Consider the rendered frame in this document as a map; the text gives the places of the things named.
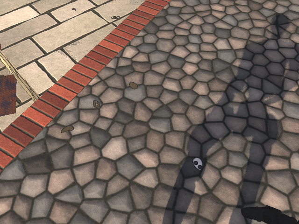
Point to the robot right hand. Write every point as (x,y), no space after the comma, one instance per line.
(267,214)

